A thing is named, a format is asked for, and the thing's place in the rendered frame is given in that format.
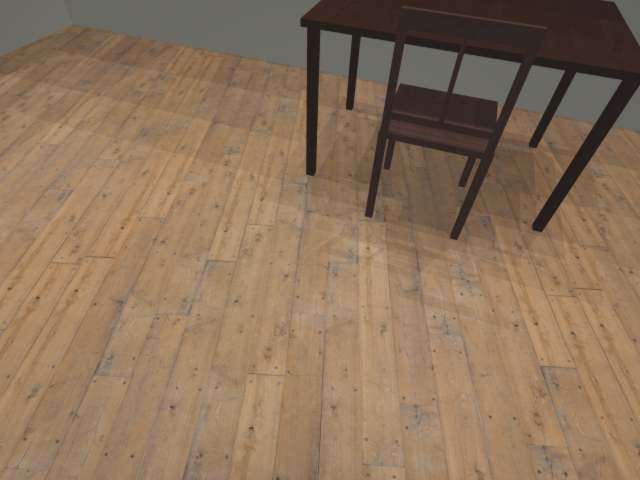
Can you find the chair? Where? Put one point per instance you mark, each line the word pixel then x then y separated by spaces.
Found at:
pixel 446 121

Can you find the table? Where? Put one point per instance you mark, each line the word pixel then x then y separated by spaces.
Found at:
pixel 583 36

